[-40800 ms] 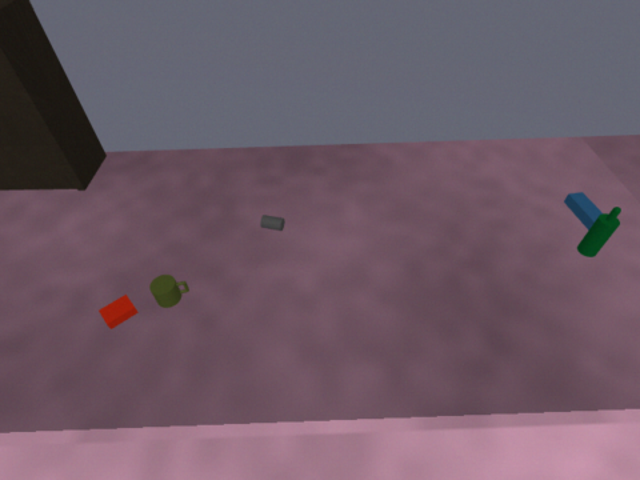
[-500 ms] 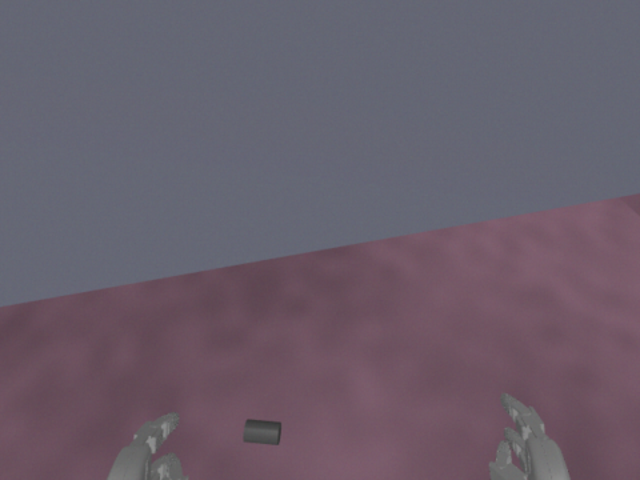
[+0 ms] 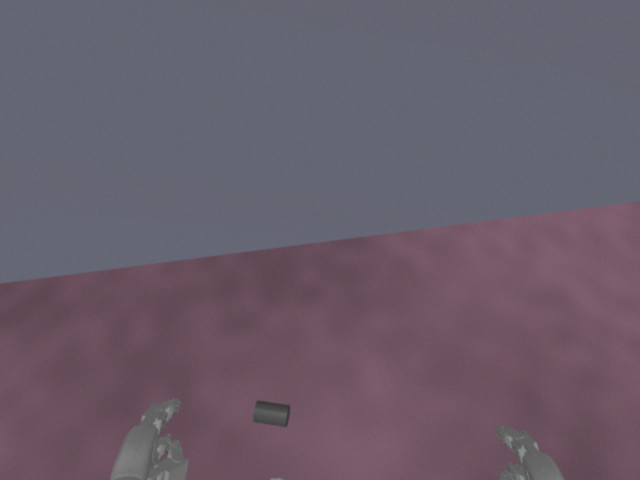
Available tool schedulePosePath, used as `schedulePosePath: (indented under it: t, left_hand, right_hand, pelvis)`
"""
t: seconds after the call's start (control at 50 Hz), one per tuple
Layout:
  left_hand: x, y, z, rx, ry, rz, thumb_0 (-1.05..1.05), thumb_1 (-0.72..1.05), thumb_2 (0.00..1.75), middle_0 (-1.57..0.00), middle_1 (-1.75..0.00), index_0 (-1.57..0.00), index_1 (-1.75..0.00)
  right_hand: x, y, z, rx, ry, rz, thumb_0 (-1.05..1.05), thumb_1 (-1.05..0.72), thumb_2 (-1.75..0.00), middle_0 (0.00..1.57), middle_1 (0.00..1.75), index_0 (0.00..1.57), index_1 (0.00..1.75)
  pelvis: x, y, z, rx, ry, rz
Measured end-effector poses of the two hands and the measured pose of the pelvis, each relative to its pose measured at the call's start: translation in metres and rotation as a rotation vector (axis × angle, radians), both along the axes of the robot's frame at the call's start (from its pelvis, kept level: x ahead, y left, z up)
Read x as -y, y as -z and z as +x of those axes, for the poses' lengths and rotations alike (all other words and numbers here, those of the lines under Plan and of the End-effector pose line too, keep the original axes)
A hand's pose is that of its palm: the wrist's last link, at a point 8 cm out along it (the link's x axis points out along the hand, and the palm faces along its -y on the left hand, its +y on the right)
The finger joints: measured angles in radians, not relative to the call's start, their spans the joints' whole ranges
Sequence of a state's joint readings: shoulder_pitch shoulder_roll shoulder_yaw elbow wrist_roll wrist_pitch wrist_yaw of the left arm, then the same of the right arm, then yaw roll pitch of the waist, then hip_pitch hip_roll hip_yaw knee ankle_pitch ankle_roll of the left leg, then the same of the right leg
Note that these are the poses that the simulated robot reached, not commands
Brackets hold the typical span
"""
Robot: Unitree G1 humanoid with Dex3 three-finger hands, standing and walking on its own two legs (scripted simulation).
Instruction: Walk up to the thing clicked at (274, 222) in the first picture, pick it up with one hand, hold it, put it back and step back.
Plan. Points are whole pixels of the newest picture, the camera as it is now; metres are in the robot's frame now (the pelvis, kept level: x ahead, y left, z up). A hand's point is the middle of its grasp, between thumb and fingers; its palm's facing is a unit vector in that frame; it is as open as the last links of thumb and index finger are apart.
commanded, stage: stand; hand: left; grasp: from above
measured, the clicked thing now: (271, 413) +0.41 +0.17 -0.70
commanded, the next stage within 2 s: none
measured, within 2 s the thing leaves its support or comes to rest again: neither
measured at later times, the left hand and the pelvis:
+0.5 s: hand out of the picture +0.04 +0.24 -0.12, palm faces +0.06 -0.95 -0.31, open 7.4 cm; pelvis +0.00 +0.01 +0.04, yaw +0 degrees
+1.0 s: hand out of the picture +0.04 +0.23 -0.11, palm faces +0.05 -0.94 -0.32, open 7.4 cm; pelvis +0.00 +0.00 +0.05, yaw +1 degrees
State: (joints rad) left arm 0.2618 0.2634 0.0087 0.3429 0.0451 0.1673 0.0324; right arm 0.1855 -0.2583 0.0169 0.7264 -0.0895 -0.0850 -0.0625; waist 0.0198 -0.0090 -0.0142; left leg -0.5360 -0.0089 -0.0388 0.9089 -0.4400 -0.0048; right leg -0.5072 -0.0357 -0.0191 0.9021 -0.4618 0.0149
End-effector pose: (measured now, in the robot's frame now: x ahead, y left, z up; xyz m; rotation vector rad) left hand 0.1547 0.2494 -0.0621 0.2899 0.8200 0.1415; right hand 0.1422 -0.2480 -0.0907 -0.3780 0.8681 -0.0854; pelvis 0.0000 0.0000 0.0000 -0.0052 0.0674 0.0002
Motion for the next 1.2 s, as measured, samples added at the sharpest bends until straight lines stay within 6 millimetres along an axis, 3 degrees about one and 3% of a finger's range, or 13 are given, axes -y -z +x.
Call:
schedulePosePath:
  t: [0.22,0.38,0.52,0.8,1.2]
  left_hand:
    - [-0.034,0.022,-0.068,-0.232,-0.106,0.022,0.01,0.90,0.90,-0.20,-0.30,-0.21,-0.30]
    - [-0.036,0.025,-0.108,-0.353,-0.161,-0.010,0.01,0.90,0.90,-0.20,-0.30,-0.21,-0.30]
    - [-0.033,0.022,-0.129,-0.417,-0.180,-0.018,0.00,0.90,0.90,-0.20,-0.30,-0.21,-0.30]
    - [-0.034,0.014,-0.136,-0.451,-0.193,0.004,0.00,0.90,0.90,-0.20,-0.30,-0.21,-0.30]
    - [-0.026,0.011,-0.104,-0.429,-0.169,0.002,0.00,0.90,0.90,-0.20,-0.30,-0.21,-0.30]
  right_hand:
    - [0.023,-0.006,-0.051,-0.189,0.124,0.006,0.01,-0.90,-0.90,0.21,0.30,0.20,0.30]
    - [0.014,-0.010,-0.072,-0.267,0.154,0.019,0.01,-0.90,-0.90,0.21,0.30,0.20,0.30]
    - [0.009,-0.011,-0.077,-0.294,0.166,0.042,0.01,-0.90,-0.90,0.21,0.30,0.20,0.30]
    - [0.025,-0.013,-0.085,-0.336,0.182,0.038,0.01,-0.90,-0.90,0.21,0.30,0.20,0.30]
    - [0.040,-0.016,-0.081,-0.361,0.188,0.021,0.01,-0.91,-0.90,0.21,0.30,0.20,0.30]
  pelvis:
    - [-0.006,-0.022,-0.002,0.079,0.001,0.005]
    - [-0.009,-0.037,-0.003,0.116,-0.004,-0.001]
    - [-0.009,-0.045,-0.005,0.139,-0.009,0.000]
    - [-0.002,-0.051,-0.006,0.149,-0.014,0.003]
    - [0.008,-0.054,0.003,0.136,-0.010,0.002]
